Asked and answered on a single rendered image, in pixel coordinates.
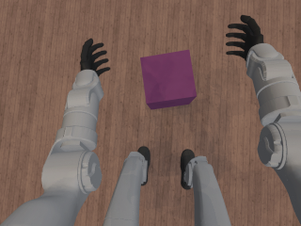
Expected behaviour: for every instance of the left robot foot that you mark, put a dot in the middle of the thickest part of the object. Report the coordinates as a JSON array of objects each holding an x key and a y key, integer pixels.
[{"x": 147, "y": 155}]

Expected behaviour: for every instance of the right robot hand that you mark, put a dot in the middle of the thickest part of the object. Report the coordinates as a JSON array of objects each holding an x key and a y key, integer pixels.
[{"x": 251, "y": 37}]

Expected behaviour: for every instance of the right robot shin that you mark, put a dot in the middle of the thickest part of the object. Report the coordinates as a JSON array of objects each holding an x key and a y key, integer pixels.
[{"x": 197, "y": 158}]

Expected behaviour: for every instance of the left robot forearm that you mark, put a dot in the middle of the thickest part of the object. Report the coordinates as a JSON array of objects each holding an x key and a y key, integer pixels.
[{"x": 78, "y": 129}]

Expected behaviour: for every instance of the robot left upper arm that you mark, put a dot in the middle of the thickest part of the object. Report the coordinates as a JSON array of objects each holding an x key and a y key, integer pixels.
[{"x": 67, "y": 179}]

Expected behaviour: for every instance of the robot right upper arm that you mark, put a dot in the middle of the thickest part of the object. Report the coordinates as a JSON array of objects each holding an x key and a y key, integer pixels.
[{"x": 280, "y": 148}]

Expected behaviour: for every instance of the left robot hand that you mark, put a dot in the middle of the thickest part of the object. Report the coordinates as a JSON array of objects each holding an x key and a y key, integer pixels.
[{"x": 87, "y": 59}]

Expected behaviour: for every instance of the right robot forearm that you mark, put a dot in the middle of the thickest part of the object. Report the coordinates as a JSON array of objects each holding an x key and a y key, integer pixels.
[{"x": 275, "y": 85}]

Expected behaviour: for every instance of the carton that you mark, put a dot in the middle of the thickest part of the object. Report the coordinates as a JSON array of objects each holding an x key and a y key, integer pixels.
[{"x": 168, "y": 79}]

